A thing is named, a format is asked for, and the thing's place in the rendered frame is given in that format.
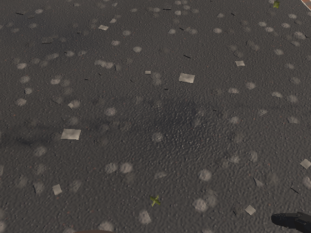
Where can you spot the right robot hand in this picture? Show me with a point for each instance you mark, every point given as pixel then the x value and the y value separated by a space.
pixel 299 221

